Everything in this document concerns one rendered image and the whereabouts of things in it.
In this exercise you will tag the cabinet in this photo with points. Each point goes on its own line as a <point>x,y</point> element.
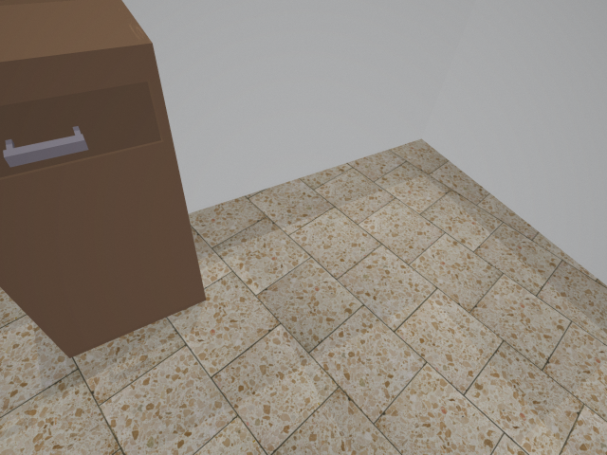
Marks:
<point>96,248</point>

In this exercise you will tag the drawer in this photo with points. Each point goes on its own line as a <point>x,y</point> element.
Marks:
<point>111,118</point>

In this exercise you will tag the handle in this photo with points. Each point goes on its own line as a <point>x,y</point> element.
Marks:
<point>44,150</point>

